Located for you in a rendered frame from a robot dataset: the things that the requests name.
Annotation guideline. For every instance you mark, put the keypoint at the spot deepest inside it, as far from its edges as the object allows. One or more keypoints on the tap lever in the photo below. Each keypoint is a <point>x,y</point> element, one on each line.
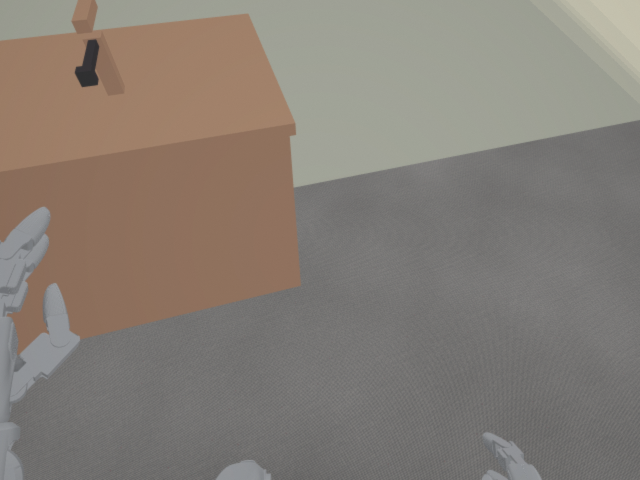
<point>86,73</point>

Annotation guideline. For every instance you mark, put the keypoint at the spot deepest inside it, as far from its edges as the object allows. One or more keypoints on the robot right hand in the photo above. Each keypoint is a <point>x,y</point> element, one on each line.
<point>510,458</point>

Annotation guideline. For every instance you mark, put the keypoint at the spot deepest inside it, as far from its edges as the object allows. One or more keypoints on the robot left hand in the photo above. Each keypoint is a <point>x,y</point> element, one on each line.
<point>20,253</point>

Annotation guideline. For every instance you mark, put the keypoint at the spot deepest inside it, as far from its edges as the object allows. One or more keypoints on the counter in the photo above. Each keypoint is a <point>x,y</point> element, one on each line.
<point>169,184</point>

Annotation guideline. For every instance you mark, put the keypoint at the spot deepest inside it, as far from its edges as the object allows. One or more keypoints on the robot left forearm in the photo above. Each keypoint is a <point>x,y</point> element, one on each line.
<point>11,467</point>

